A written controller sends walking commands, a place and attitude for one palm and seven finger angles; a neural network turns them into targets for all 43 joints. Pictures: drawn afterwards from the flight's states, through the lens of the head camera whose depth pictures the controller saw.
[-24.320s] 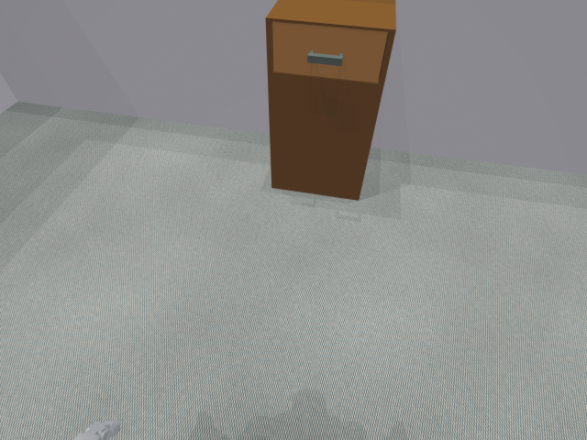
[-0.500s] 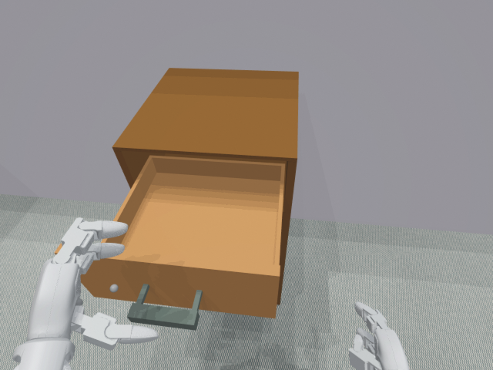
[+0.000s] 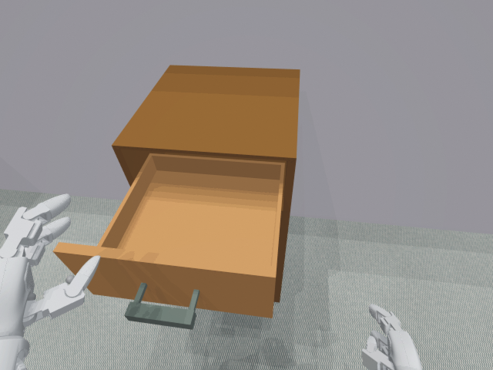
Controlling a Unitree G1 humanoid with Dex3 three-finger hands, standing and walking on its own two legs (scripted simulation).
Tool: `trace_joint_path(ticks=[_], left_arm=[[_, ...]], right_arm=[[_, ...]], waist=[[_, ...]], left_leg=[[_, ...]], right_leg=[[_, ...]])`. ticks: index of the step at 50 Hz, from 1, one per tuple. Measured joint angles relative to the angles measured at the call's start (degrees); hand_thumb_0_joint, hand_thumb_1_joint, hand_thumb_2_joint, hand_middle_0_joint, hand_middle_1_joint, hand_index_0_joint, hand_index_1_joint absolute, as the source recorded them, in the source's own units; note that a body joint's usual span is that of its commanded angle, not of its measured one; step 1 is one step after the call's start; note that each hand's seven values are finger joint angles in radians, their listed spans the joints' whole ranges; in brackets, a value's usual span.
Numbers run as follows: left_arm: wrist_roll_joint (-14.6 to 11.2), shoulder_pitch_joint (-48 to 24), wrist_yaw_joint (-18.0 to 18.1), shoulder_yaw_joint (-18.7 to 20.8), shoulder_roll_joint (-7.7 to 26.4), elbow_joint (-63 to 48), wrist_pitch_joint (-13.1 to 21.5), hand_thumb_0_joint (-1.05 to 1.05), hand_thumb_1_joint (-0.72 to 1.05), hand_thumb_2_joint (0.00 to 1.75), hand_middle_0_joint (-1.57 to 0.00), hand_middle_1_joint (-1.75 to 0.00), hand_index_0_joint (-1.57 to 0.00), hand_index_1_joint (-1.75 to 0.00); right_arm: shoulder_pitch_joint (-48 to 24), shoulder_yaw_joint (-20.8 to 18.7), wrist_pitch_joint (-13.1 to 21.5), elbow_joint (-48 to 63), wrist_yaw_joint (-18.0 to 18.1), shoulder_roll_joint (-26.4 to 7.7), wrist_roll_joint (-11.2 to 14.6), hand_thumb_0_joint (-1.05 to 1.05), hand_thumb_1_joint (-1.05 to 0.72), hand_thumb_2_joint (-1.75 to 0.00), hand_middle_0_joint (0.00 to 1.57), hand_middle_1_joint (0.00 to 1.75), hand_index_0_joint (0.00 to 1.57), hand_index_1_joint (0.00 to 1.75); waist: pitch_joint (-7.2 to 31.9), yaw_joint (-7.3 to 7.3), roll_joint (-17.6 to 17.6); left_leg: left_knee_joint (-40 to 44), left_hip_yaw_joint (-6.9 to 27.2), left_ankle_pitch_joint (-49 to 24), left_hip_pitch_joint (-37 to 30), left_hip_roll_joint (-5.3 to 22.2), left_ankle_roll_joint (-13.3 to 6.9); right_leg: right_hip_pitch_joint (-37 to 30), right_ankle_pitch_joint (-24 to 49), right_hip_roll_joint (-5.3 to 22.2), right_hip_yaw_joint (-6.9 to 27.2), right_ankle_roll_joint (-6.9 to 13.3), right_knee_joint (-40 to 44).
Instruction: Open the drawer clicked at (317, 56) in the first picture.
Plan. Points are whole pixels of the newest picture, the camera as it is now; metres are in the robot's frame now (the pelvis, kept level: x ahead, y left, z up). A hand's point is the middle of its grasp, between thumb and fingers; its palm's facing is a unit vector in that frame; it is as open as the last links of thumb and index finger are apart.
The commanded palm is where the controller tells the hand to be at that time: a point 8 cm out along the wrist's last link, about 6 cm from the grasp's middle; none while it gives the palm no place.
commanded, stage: draw the hand back to the body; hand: left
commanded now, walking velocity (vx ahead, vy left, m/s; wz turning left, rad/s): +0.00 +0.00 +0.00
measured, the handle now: (164, 303) +0.24 +0.19 -0.07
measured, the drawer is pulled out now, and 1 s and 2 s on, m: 0.29 0.29 0.29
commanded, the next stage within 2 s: step back with the hand held close in 0.30 s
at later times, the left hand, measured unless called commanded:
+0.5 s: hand (68, 274) +0.18 +0.23 +0.16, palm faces +0.37 -0.81 -0.46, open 7.4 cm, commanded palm +0.12 +0.27 +0.17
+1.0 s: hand (39, 312) +0.14 +0.25 +0.15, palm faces +0.31 -0.79 -0.52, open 7.4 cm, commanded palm +0.08 +0.29 +0.17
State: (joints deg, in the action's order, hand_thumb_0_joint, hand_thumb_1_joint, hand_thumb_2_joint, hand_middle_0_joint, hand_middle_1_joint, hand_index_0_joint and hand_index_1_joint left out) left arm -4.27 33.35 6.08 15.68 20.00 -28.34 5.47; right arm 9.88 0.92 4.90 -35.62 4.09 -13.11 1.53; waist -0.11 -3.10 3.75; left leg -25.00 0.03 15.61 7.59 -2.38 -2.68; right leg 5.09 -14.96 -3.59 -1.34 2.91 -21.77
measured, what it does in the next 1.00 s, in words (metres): shifts its weight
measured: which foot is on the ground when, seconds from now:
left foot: down 0.00-1.00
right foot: down 0.00-1.00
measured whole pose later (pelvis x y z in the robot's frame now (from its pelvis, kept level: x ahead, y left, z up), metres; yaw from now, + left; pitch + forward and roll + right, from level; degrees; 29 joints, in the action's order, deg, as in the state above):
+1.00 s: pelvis -0.05 +0.01 -0.01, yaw +0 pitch +2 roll +0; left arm -2.7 39.1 8.4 21.9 24.4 -36.2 9.5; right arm 8.6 -0.2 1.9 -31.0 4.3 -11.1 0.3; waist -1.2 -0.3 -0.4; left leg -29.9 -1.6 12.8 19.6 -3.9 -4.0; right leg 19.9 -17.5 -1.5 -0.9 1.0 -33.0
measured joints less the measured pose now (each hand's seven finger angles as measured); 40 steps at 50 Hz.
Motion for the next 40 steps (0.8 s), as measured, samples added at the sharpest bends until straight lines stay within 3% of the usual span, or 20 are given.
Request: trace_joint_path(ticks=[11,22,27,33,40], left_arm=[[-0.2,-1.0,-0.2,-0.6,-1.2,1.9,-0.5,0.01,0.77,0.84,-0.22,-0.38,-0.21,-0.38],[-0.2,-1.2,-0.2,0.3,-0.4,1.0,-0.2,0.02,0.88,0.89,-0.22,-0.31,-0.21,-0.31],[0.8,-1.4,-0.2,4.5,0.9,0.7,3.4,0.01,0.89,0.89,-0.22,-0.30,-0.21,-0.31],[1.3,2.3,-0.6,2.8,0.8,-1.5,3.9,0.01,0.89,0.90,-0.21,-0.30,-0.21,-0.31],[1.1,6.2,0.0,4.2,4.7,-5.9,4.0,0.02,0.89,0.89,-0.22,-0.30,-0.21,-0.31]], right_arm=[[-1.1,0.2,-0.8,0.4,-0.1,0.5,-0.1,0.01,-0.90,-0.90,0.20,0.30,0.20,0.30],[-0.2,0.4,-1.0,0.3,-0.1,0.6,0.0,0.01,-0.90,-0.90,0.20,0.30,0.21,0.30],[-0.8,0.1,-2.3,1.8,-0.9,0.1,0.2,0.01,-0.90,-0.90,0.20,0.30,0.21,0.30],[-1.5,-1.4,-4.2,3.2,-1.1,-1.1,0.6,0.01,-0.90,-0.90,0.20,0.30,0.21,0.30],[-1.2,-2.5,-5.3,4.2,-0.1,-0.5,0.9,0.01,-0.90,-0.90,0.20,0.30,0.20,0.30]], waist=[[-0.2,-0.32,0.3],[-0.3,-0.10,0.9],[-1.1,1.34,0.8],[-2.2,3.07,-0.1],[-2.3,4.10,-2.2]], left_leg=[[0.4,0.3,-0.4,-0.4,0.3,0.4],[0.6,0.3,-0.6,-0.3,0.7,0.7],[-0.9,0.3,-0.7,3.3,1.3,0.7],[-0.9,-0.8,-1.7,6.4,0.7,0.1],[-2.7,-0.9,-1.9,9.4,-0.2,-0.6]], right_leg=[[-0.5,0.4,-0.3,-0.3,0.4,0.5],[-0.6,0.8,-0.7,-0.3,0.7,1.0],[2.3,2.0,-1.3,-0.3,0.7,1.4],[6.5,2.2,-0.6,0.5,0.0,-0.6],[10.1,1.5,0.4,0.3,-0.6,-3.8]])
